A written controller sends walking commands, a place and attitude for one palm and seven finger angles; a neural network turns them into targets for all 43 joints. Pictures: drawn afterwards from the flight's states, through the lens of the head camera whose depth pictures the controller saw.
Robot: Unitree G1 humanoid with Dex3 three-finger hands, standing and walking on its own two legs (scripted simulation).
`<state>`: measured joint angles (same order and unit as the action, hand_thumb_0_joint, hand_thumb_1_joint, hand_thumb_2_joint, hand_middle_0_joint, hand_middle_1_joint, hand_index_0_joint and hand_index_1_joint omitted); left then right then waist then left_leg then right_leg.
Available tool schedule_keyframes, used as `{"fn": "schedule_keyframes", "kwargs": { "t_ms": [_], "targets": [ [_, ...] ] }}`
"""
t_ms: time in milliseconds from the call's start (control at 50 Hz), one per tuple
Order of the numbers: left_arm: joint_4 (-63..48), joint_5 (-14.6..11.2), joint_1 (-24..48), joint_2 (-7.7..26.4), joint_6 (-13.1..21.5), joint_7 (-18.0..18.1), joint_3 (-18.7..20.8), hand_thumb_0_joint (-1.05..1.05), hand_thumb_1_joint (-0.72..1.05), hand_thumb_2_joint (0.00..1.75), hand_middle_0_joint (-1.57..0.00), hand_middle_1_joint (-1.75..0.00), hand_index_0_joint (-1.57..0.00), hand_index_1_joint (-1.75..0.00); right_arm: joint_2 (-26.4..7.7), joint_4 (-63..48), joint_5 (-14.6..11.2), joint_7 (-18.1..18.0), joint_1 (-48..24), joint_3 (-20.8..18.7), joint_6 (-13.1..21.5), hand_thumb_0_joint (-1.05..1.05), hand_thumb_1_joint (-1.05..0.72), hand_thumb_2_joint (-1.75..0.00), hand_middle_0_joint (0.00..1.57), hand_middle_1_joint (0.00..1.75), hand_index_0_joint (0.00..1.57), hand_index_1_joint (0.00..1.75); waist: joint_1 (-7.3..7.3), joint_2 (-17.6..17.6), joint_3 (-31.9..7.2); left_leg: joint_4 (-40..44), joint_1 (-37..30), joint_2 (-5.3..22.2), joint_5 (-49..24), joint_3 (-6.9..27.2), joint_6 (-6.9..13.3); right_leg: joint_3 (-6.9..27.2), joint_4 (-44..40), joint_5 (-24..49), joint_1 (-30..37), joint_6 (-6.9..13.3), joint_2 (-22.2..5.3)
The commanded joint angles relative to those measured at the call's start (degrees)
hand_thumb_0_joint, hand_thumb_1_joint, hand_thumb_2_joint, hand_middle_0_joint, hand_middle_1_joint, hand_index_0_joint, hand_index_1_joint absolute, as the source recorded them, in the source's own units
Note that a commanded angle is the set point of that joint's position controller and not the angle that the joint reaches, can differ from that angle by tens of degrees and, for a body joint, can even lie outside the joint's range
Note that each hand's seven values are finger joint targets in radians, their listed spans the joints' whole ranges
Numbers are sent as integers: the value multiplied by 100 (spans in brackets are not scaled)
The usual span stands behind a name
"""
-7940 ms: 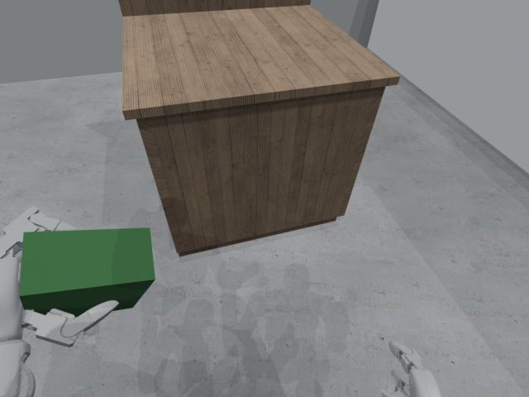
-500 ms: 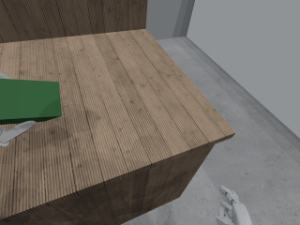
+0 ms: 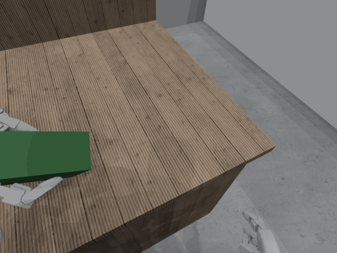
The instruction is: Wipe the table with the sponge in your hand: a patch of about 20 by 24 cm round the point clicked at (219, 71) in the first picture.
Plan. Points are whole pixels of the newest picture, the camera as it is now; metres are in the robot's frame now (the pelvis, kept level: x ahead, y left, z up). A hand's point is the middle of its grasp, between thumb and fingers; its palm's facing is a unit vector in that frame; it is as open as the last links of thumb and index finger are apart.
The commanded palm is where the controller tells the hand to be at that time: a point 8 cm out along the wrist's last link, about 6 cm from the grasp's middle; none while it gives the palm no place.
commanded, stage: come to a stop and stand still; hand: left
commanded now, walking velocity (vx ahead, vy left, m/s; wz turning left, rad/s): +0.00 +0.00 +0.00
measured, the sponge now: (54, 158) +0.24 +0.22 +0.16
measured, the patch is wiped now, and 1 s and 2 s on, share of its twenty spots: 0.00 0.00 0.00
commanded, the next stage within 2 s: look again from close up in 0.76 s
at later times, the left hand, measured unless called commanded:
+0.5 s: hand (47, 178) +0.20 +0.21 +0.16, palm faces +0.40 -0.84 -0.37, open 10.3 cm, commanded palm +0.15 +0.25 +0.18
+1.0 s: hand (45, 184) +0.19 +0.22 +0.16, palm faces +0.37 -0.84 -0.39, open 10.3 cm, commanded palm +0.14 +0.25 +0.18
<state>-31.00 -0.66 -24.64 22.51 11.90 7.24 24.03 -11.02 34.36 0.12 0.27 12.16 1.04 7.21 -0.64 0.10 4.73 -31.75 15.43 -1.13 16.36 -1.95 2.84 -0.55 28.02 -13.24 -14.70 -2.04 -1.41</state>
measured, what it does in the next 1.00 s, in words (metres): stands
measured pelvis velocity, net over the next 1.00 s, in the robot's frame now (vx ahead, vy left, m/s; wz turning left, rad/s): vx -0.01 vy -0.03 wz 0.02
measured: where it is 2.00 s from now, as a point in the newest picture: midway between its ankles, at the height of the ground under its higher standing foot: outside the picture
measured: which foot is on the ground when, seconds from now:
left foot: down 0.00-1.00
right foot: down 0.00-1.00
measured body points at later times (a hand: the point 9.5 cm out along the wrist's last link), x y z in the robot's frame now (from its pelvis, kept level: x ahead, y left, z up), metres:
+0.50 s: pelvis -0.01 -0.04 +0.01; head +0.00 -0.04 +0.46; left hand +0.17 +0.26 +0.18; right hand +0.18 -0.26 -0.07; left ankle +0.01 +0.08 -0.73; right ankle +0.02 -0.15 -0.73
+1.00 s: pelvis -0.01 -0.03 +0.01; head +0.00 -0.03 +0.46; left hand +0.17 +0.26 +0.18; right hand +0.16 -0.26 -0.07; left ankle +0.01 +0.08 -0.73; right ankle +0.02 -0.15 -0.73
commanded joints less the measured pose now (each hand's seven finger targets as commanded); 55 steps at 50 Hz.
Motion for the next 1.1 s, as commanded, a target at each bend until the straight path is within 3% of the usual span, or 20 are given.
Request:
{"fn": "schedule_keyframes", "kwargs": {
  "t_ms": [0, 40, 60, 140, 160, 180, 240, 260, 340, 360, 420, 440, 460, 540, 560, 640, 660, 740, 920, 1080],
  "targets": [
    [-692, -114, 22, 695, 153, 11, 362, 0, 10, 130, -120, -160, -120, -160, -840, -932, -87, -136, -365, -362, 211, 0, -90, -90, 20, 30, 20, 30, 79, -120, -1123, 611, -538, 805, -2330, 603, -288, -140, -94, 1152, 376, 252, -165],
    [-746, -115, 282, 1022, 119, 75, 641, 0, 10, 130, -120, -160, -120, -160, -809, -965, -112, -213, -575, -336, 187, 0, -90, -90, 20, 30, 20, 30, 54, -143, -1171, 720, -547, 729, -1704, 550, -229, 96, -170, 1081, 401, 272, -199],
    [-724, -169, 252, 647, 164, 31, 308, 0, 10, 130, -120, -160, -120, -160, -718, -973, -82, -245, -507, -298, 158, 0, -90, -90, 20, 30, 20, 30, 76, -100, -1036, 659, -375, 698, -1541, 538, -152, 11, -319, 1201, 495, 279, -241],
    [-1292, -201, 609, 1094, 138, 117, 516, 0, 10, 130, -120, -160, -120, -160, -731, -1045, -120, -332, -689, -279, 245, 0, -90, -90, 20, 30, 20, 30, 37, -732, -1260, 704, -541, 599, -1380, 478, -161, 329, -392, 1345, 666, 373, -347],
    [-1328, -255, 571, 722, 175, 89, 201, 0, 10, 130, -120, -160, -120, -160, -696, -1056, -79, -327, -579, -242, 251, 0, -90, -90, 20, 30, 20, 30, 48, -735, -1177, 723, -412, 591, -1363, 511, -148, 164, -442, 1373, 766, 363, -334],
    [-1353, -260, 562, 924, 155, 107, 299, 0, 10, 130, -120, -160, -120, -160, -717, -1090, -105, -340, -568, -275, 294, 0, -90, -90, 20, 30, 20, 30, 48, -757, -1209, 717, -417, 592, -1399, 524, -150, 236, -463, 1437, 824, 375, -368],
    [-1146, -257, 370, 914, 75, 174, 383, 0, 10, 130, -120, -160, -120, -160, -739, -1039, -135, -350, -673, -276, 322, 0, -90, -90, 20, 30, 20, 30, 36, -640, -1215, 709, -526, 560, -1284, 503, -175, 388, -597, 1402, 783, 394, -383],
    [-1023, -305, 321, 589, 105, 126, 104, 0, 10, 130, -120, -160, -120, -160, -719, -1012, -86, -344, -551, -253, 293, 0, -90, -90, 20, 30, 20, 30, 60, -433, -1122, 718, -388, 558, -1158, 516, -157, 257, -660, 1354, 814, 371, -367],
    [-599, -298, 210, 764, 28, 149, 320, 0, 10, 130, -120, -160, -120, -160, -787, -987, -142, -364, -641, -294, 267, 0, -90, -90, 20, 30, 20, 30, 62, -304, -1012, 845, -445, 587, -936, 550, -178, 369, -773, 1066, 647, 358, -368],
    [-491, -328, 190, 486, 57, 91, 40, 0, 10, 130, -120, -160, -120, -160, -765, -977, -105, -362, -526, -269, 219, 0, -90, -90, 20, 30, 20, 30, 85, -134, -952, 850, -331, 595, -845, 563, -143, 241, -812, 988, 669, 332, -339],
    [-425, -343, 284, 625, 19, 54, 96, 0, 10, 130, -120, -160, -120, -160, -785, -1048, -152, -372, -563, -283, 219, 0, -90, -90, 20, 30, 20, 30, 83, 20, -815, 898, -271, 594, -617, 587, -145, 343, -940, 704, 558, 332, -379],
    [-397, -308, 294, 774, -17, 101, 244, 0, 10, 130, -120, -160, -120, -160, -800, -1018, -163, -380, -680, -270, 210, 0, -90, -90, 20, 30, 20, 30, 58, -36, -816, 964, -375, 601, -430, 591, -138, 375, -998, 422, 420, 318, -360],
    [-390, -333, 351, 473, 21, 48, -58, 0, 10, 130, -120, -160, -120, -160, -779, -1007, -121, -378, -575, -242, 182, 0, -90, -90, 20, 30, 20, 30, 90, 23, -729, 970, -238, 607, -367, 608, -110, 243, -1015, 346, 453, 307, -326],
    [-811, -287, 575, 924, 22, 120, 235, 0, 10, 130, -120, -160, -120, -160, -808, -1031, -152, -397, -752, -255, 275, 0, -90, -90, 20, 30, 20, 30, 46, -321, -803, 959, -380, 562, -158, 572, -107, 437, -1144, -22, 330, 335, -399],
    [-863, -306, 573, 659, 72, 92, 6, 0, 10, 130, -120, -160, -120, -160, -769, -1007, -103, -395, -636, -221, 273, 0, -90, -90, 20, 30, 20, 30, 63, -232, -814, 997, -257, 569, -189, 617, -86, 291, -1094, 40, 484, 334, -360],
    [-1063, -277, 462, 1032, 74, 164, 326, 0, 10, 130, -120, -160, -120, -160, -808, -987, -134, -390, -715, -253, 369, 0, -90, -90, 20, 30, 20, 30, 26, -503, -888, 986, -372, 566, -165, 611, -116, 381, -1092, 4, 452, 355, -386],
    [-1043, -304, 410, 717, 117, 125, 69, 0, 10, 130, -120, -160, -120, -160, -765, -963, -93, -389, -607, -226, 358, 0, -90, -90, 20, 30, 20, 30, 49, -410, -901, 1030, -272, 575, -163, 643, -99, 257, -1045, 60, 555, 348, -339],
    [-834, -302, 146, 867, 92, 152, 287, 0, 10, 130, -120, -160, -120, -160, -796, -924, -132, -379, -641, -257, 389, 0, -90, -90, 20, 30, 20, 30, 35, -453, -880, 1068, -329, 606, -236, 665, -135, 289, -990, 158, 493, 343, -323],
    [-744, -330, 246, 683, 83, 21, 79, 0, 10, 130, -120, -160, -120, -160, -795, -955, -134, -369, -584, -264, 356, 0, -90, -90, 20, 30, 20, 30, 42, -155, -792, 1110, -275, 650, -453, 683, -114, 268, -965, 506, 547, 304, -316],
    [-991, -300, 464, 757, 78, 65, 111, 0, 10, 130, -120, -160, -120, -160, -770, -960, -107, -389, -622, -248, 365, 0, -90, -90, 20, 30, 20, 30, 24, -440, -847, 1201, -293, 650, -383, 715, -106, 264, -949, 568, 654, 322, -283]
  ]
}}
